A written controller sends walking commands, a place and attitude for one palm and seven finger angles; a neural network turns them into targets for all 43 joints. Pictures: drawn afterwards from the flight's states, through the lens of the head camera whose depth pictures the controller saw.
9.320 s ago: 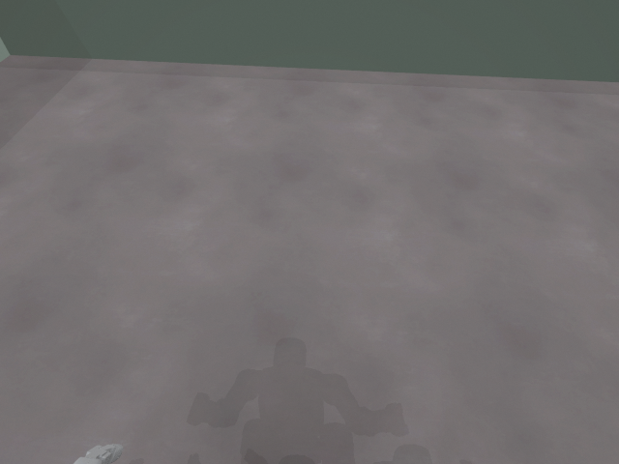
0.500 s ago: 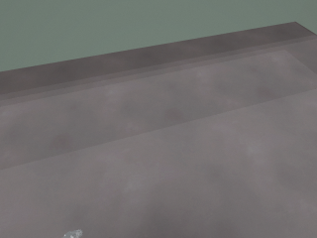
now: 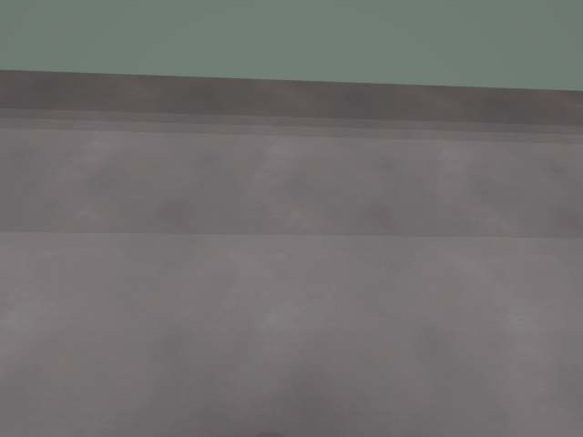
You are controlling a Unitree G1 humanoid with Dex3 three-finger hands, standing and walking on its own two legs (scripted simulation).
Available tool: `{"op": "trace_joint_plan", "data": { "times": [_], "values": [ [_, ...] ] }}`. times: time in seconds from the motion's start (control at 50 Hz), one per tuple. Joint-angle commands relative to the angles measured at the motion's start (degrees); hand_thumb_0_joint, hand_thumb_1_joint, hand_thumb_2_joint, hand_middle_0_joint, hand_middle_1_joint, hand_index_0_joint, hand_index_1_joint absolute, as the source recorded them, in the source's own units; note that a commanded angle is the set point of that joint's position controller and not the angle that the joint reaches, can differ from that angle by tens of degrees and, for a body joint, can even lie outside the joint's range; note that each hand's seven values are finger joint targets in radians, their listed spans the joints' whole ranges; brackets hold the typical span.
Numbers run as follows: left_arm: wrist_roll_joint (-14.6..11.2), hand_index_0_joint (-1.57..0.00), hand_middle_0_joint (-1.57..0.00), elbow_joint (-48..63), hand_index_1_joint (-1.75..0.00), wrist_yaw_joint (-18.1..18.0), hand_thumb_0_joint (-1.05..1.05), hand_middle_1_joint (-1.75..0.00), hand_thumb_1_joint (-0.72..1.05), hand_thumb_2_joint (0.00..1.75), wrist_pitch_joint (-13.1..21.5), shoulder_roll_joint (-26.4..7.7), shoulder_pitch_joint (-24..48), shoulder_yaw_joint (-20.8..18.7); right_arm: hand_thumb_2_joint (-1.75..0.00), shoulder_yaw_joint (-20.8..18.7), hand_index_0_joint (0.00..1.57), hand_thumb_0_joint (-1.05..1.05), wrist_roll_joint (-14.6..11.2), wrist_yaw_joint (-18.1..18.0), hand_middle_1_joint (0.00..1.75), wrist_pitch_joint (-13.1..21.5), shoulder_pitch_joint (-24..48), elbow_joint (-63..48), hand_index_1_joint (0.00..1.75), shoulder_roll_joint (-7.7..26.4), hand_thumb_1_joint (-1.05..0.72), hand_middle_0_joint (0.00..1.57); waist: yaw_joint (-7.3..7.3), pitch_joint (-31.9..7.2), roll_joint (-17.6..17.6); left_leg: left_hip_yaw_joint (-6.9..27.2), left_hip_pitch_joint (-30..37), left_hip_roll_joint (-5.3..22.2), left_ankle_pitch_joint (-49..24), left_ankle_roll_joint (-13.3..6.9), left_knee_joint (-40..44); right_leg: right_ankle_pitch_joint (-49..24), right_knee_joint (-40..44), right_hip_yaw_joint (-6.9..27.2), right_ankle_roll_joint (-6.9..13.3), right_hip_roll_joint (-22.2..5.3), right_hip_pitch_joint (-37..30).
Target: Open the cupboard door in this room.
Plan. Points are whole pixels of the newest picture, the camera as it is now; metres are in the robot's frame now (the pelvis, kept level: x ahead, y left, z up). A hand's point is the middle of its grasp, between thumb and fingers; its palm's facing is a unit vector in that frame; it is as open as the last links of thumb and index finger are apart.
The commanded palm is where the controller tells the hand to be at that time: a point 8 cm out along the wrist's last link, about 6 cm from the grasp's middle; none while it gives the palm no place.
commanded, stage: turn or walk to find it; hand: left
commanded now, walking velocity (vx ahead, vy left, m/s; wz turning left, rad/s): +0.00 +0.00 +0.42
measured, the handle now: out of the picture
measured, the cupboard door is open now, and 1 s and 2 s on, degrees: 0 0 0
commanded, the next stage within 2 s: none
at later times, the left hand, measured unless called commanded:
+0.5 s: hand out of the picture +0.04 +0.18 -0.13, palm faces +0.20 -0.94 -0.28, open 7.4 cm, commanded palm none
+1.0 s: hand out of the picture -0.09 +0.21 -0.16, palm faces +0.44 -0.86 -0.24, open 7.4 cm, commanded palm none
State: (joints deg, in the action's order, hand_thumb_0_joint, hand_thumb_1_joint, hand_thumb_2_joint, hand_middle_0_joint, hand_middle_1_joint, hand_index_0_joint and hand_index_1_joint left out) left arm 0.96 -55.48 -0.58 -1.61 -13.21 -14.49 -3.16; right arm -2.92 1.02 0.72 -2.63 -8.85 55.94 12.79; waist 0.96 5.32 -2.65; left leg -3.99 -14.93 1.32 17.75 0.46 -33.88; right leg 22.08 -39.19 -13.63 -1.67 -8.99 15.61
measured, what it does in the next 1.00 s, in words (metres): steps on the spot, turning left: right foot, then left foot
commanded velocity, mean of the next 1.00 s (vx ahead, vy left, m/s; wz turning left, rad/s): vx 0.00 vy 0.00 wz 0.42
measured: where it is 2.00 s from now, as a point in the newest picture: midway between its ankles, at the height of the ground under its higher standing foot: outside the picture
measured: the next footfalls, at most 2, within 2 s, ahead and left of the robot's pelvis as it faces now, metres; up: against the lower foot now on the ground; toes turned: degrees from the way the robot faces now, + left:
right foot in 0.40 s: +0.03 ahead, -0.13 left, +0.00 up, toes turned +4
left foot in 0.82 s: -0.05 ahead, +0.11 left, +0.00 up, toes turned +25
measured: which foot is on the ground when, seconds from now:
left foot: down 0.00-0.40, up 0.42-0.80, down 0.82-1.00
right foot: up 0.00-0.38, down 0.40-0.82, up 0.84-1.00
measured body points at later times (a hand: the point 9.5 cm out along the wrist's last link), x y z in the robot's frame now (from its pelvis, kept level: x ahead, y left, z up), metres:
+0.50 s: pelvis -0.02 -0.03 +0.01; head +0.01 -0.06 +0.46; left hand +0.03 +0.23 -0.11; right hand +0.09 -0.27 -0.15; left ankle -0.05 +0.10 -0.66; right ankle -0.01 -0.13 -0.72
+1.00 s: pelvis -0.04 +0.00 +0.01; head -0.02 +0.03 +0.46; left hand -0.11 +0.26 -0.14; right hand +0.14 -0.19 -0.12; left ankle -0.08 +0.09 -0.72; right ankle -0.01 -0.14 -0.66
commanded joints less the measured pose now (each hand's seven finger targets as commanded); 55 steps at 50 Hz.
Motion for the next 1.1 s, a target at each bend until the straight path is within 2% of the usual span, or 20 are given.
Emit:
{"op": "trace_joint_plan", "data": {
  "times": [0.0, 0.08, 0.26, 0.32, 0.34, 0.36, 0.38, 0.4, 0.44, 0.48, 0.64, 0.68, 0.74, 0.76, 0.78, 0.8, 0.82, 0.88, 0.92, 1.08],
  "values": [
    [-0.15, -0.2, -0.2, 6.39, -0.3, -1.05, 0.0, -0.3, 0.9, 0.9, -0.4, -4.78, 5.37, -0.85, -0.9, -3.18, 0.2, 0.0, 0.21, -1.51, 0.3, 1.85, -8.04, -1.92, 0.3, 13.56, -0.9, 0.2, -4.99, -8.74, 18.66, 22.29, 11.85, 20.44, -35.41, -12.4, 14.22, 13.61, -22.51, 10.61, -2.35, 1.76, 15.68],
    [-0.22, -0.2, -0.2, 3.83, -0.3, -0.05, 0.0, -0.3, 0.9, 0.9, -0.25, -4.9, 3.11, -1.16, -0.9, -1.91, 0.2, 0.0, 0.26, -1.79, 0.3, 2.13, -0.47, -4.13, 0.3, 10.19, -0.9, 0.2, -1.49, -5.87, 11.03, 14.14, 6.91, 13.32, -30.64, -9.77, 13.91, 4.24, -22.24, 11.42, -2.65, 2.53, 12.64],
    [-0.51, -0.2, -0.2, 6.01, -0.3, -0.37, 0.0, -0.3, 0.9, 0.9, 0.15, -4.0, 4.4, -0.71, -0.9, -2.94, 0.2, 0.0, 0.55, -1.22, 0.3, 1.41, -1.75, -5.0, 0.3, 10.99, -0.9, 0.2, -2.52, -6.97, 11.81, 19.6, 5.75, 11.71, -27.61, -10.12, 12.67, 3.84, -4.51, 10.55, -2.4, 6.08, 5.36],
    [-0.6, -0.2, -0.2, 5.1, -0.3, -0.64, 0.0, -0.3, 0.9, 0.9, 0.82, -4.53, -0.68, -0.98, -0.9, -3.16, 0.2, 0.0, 0.27, -1.0, 0.3, 1.12, 0.18, -5.94, 0.3, 10.43, -0.9, 0.2, 0.24, -8.43, 10.94, 19.5, 0.32, 8.95, -23.03, -7.68, 8.91, -5.85, 9.43, 9.57, -2.03, 6.84, -4.6],
    [-0.36, -0.2, -0.2, 4.73, -0.3, -0.81, 0.0, -0.3, 0.9, 0.9, 1.35, -5.99, -2.63, -1.26, -0.9, -3.03, 0.2, 0.0, -0.11, -0.83, 0.3, 1.18, 0.29, -6.24, 0.3, 9.29, -0.9, 0.2, 1.18, -9.19, 7.13, 17.73, -3.27, 6.22, -17.57, -5.14, 5.28, -10.47, 16.82, 11.18, -1.56, 4.74, -10.07],
    [0.48, -0.2, -0.2, 4.8, -0.3, -1.27, 0.0, -0.3, 0.9, 0.9, 2.0, -10.51, -3.7, -2.08, -0.9, -2.64, 0.2, 0.0, -0.64, -0.44, 0.3, 1.16, -0.76, -6.92, 0.3, 5.8, -0.9, 0.2, 1.54, -9.39, -4.89, 11.39, -13.28, 0.01, -3.76, -1.31, -4.47, -11.58, 21.91, 22.85, 1.88, -6.76, -16.72],
    [0.79, -0.2, -0.2, 5.59, -0.3, -1.29, 0.0, -0.3, 0.9, 0.9, 2.01, -13.97, -3.44, -2.48, -0.9, -2.3, 0.2, 0.0, -0.35, -0.38, 0.3, 1.03, 0.75, -8.69, 0.3, 4.27, -0.9, 0.2, 2.2, -6.92, -13.28, 6.62, -18.26, -5.1, 15.02, 0.95, -16.68, -17.65, 23.77, 32.25, 8.46, -17.92, -12.8],
    [0.26, -0.2, -0.2, 6.3, -0.3, -1.53, 0.0, -0.3, 0.9, 0.9, 2.13, -12.72, -1.87, -2.75, -0.9, -2.97, 0.2, 0.0, 0.25, -0.54, 0.3, 0.05, 1.38, -8.19, 0.3, 6.53, -0.9, 0.2, 2.14, -5.7, -13.82, 10.06, -17.25, -2.56, 15.21, 0.54, -25.87, -14.32, 25.13, 31.74, 10.7, -18.11, -5.85],
    [0.18, -0.2, -0.2, 7.47, -0.3, -1.39, 0.0, -0.3, 0.9, 0.9, 2.0, -9.55, 4.13, -1.84, -0.9, -3.31, 0.2, 0.0, 0.25, 0.05, 0.3, -0.54, -0.2, -5.75, 0.3, 6.5, -0.9, 0.2, -1.09, -1.95, -6.06, 9.46, -17.56, -1.15, 8.0, 0.92, -35.77, -10.88, 24.44, 23.75, 9.18, -12.39, -1.67],
    [0.24, -0.2, -0.2, 8.16, -0.3, -1.39, 0.0, -0.3, 0.9, 0.9, 2.31, -7.22, 6.33, -1.15, -0.9, -2.92, 0.2, 0.0, 0.36, 0.49, 0.3, -0.65, -3.2, -4.03, 0.3, 5.27, -0.9, 0.2, -2.72, -2.39, -5.35, 7.39, -16.72, -0.42, 3.35, 2.12, -36.65, -17.38, 22.19, 15.94, 7.36, -8.71, -2.94],
    [0.74, -0.2, -0.2, 3.99, -0.3, -1.3, 0.0, -0.3, 0.9, 0.9, 2.05, -10.5, -2.21, -1.98, -0.9, -1.27, 0.2, 0.0, -0.34, 0.23, 0.3, -0.06, 2.8, -4.76, 0.3, 3.67, -0.9, 0.2, 1.89, -5.35, -7.27, 1.51, -11.63, 0.2, 8.9, 3.23, -16.82, -34.84, 17.09, 11.85, 9.77, -11.21, -11.66],
    [0.89, -0.2, -0.2, 3.34, -0.3, -1.27, 0.0, -0.3, 0.9, 0.9, 1.86, -11.05, -2.71, -2.37, -0.9, -0.99, 0.2, 0.0, -0.6, 0.11, 0.3, 0.4, 2.95, -4.88, 0.3, 3.42, -0.9, 0.2, 2.29, -6.28, -8.67, 0.23, -8.97, 0.05, 9.41, 2.64, -10.78, -37.31, 15.17, 11.62, 9.86, -11.77, -12.41],
    [0.43, -0.2, -0.2, 2.79, -0.3, -1.12, 0.0, -0.3, 0.9, 0.9, 1.36, -11.52, -1.31, -2.43, -0.9, -0.92, 0.2, 0.0, -0.55, -0.13, 0.3, 0.95, -0.69, -3.85, 0.3, 4.09, -0.9, 0.2, -0.03, -7.8, -7.84, -1.91, -0.72, -0.48, 0.73, 1.9, 1.63, -34.25, 10.66, 8.5, 6.49, -10.64, -9.63],
    [0.05, -0.2, -0.2, 2.77, -0.3, -1.06, 0.0, -0.3, 0.9, 0.9, 1.15, -10.64, -0.13, -2.4, -0.9, -1.24, 0.2, 0.0, -0.47, 0.01, 0.3, 1.35, -3.0, -3.28, 0.3, 5.2, -0.9, 0.2, -1.6, -8.94, -4.77, -0.65, 5.21, 0.72, -6.54, 1.21, 9.37, -29.88, 6.07, 6.56, 4.13, -9.4, -6.56],
    [-0.41, -0.2, -0.2, 3.98, -0.3, -0.83, 0.0, -0.3, 0.9, 0.9, 0.65, -8.2, -1.58, -2.21, -0.9, -2.16, 0.2, 0.0, -0.03, -0.12, 0.3, 2.03, -4.5, -3.44, 0.3, 9.91, -0.9, 0.2, -2.22, -10.64, 7.12, 10.74, 13.81, 9.54, -18.53, -2.53, 12.82, -16.0, -3.06, 3.54, 0.29, -4.42, 4.26],
    [-0.51, -0.2, -0.2, 6.08, -0.3, -0.57, 0.0, -0.3, 0.9, 0.9, 0.43, -4.54, 0.14, -0.98, -0.9, -3.23, 0.2, 0.0, 0.14, -0.37, 0.3, 1.94, -7.46, -3.28, 0.3, 14.61, -0.9, 0.2, -3.72, -9.61, 20.86, 23.94, 16.46, 21.43, -37.85, -9.74, 14.01, 13.88, -13.4, 3.36, -2.81, 1.66, 15.04],
    [0.01, -0.2, -0.2, 6.54, -0.3, -1.15, 0.0, -0.3, 0.9, 0.9, -0.46, -5.13, 4.46, -0.62, -0.9, -3.34, 0.2, 0.0, 0.16, -1.14, 0.3, 1.84, -9.43, -1.66, 0.3, 14.63, -0.9, 0.2, -5.75, -9.61, 18.92, 23.88, 12.51, 21.91, -34.8, -11.91, 14.85, 15.53, -20.33, 9.15, -2.44, 1.78, 14.22],
    [-0.19, -0.2, -0.2, 4.69, -0.3, -0.28, 0.0, -0.3, 0.9, 0.9, -0.22, -5.31, 5.03, -1.23, -0.9, -2.11, 0.2, 0.0, 0.29, -1.85, 0.3, 1.95, -1.94, -3.45, 0.3, 10.51, -0.9, 0.2, -2.25, -5.77, 12.66, 16.78, 7.9, 15.12, -30.12, -10.51, 13.76, 5.87, -24.44, 11.95, -2.44, 1.87, 15.03],
    [-0.25, -0.2, -0.2, 3.87, -0.3, -0.03, 0.0, -0.3, 0.9, 0.9, -0.17, -4.8, 3.29, -1.09, -0.9, -2.01, 0.2, 0.0, 0.19, -1.8, 0.3, 2.25, -0.92, -4.04, 0.3, 10.36, -0.9, 0.2, -1.54, -6.94, 10.84, 14.16, 8.7, 12.96, -31.7, -9.75, 13.47, 4.04, -21.85, 11.39, -2.85, 2.73, 13.37],
    [-0.47, -0.2, -0.2, 6.07, -0.3, -0.32, 0.0, -0.3, 0.9, 0.9, 0.11, -3.83, 4.93, -0.69, -0.9, -2.88, 0.2, 0.0, 0.55, -1.31, 0.3, 1.55, -2.14, -4.74, 0.3, 10.89, -0.9, 0.2, -2.66, -7.37, 11.87, 18.37, 7.38, 11.91, -29.75, -10.19, 12.46, 4.4, -6.47, 10.63, -2.68, 5.64, 7.1]
  ]
}}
